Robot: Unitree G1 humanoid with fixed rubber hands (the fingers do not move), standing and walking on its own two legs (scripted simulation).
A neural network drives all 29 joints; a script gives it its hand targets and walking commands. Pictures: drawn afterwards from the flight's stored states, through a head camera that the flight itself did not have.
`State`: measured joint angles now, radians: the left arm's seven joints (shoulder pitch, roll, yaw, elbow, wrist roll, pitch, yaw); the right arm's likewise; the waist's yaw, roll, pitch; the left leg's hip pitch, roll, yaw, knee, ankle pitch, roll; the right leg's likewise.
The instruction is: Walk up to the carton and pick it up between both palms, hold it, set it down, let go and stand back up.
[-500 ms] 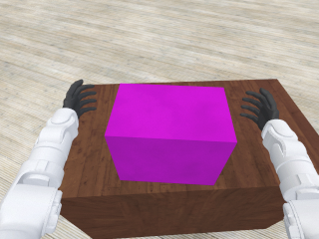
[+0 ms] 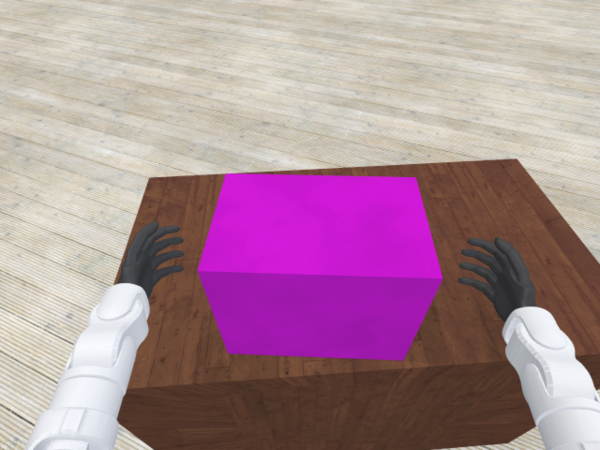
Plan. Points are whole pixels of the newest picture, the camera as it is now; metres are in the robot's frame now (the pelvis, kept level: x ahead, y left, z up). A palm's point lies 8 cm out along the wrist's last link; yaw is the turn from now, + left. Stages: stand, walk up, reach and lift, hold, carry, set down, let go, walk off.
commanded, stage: set down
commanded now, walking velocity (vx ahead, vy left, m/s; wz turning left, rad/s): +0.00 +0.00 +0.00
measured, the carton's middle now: (317, 269) +0.39 -0.05 +0.00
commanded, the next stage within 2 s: none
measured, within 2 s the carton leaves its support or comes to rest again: neither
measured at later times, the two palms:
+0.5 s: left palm (129, 332) +0.28 +0.21 +0.04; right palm (507, 338) +0.23 -0.27 +0.04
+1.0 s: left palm (116, 409) +0.21 +0.23 -0.01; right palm (499, 394) +0.18 -0.26 -0.01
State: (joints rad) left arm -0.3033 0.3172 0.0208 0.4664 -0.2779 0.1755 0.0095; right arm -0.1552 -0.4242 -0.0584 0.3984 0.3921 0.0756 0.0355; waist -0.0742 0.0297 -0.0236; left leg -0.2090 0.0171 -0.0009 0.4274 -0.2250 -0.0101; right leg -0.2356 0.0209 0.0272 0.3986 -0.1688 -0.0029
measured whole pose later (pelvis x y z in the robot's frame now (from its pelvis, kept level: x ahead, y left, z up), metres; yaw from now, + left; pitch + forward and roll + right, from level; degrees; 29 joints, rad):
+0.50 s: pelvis +0.01 +0.00 +0.00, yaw +0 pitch -3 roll +0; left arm -0.05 0.28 0.01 0.38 -0.25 0.03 -0.01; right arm 0.09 -0.33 -0.07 0.28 0.33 0.01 0.00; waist -0.05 0.01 -0.01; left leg -0.12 0.01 -0.01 0.41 -0.23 -0.01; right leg -0.15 0.02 0.02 0.39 -0.19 -0.01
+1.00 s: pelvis +0.02 +0.01 +0.00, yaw +0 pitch -6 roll -1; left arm 0.24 0.27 -0.08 0.41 -0.25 -0.21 0.03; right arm 0.28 -0.26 -0.08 0.37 0.26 -0.19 0.01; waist -0.03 0.02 0.02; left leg -0.06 0.01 0.00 0.46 -0.29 0.00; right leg -0.09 0.02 0.03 0.42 -0.22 0.00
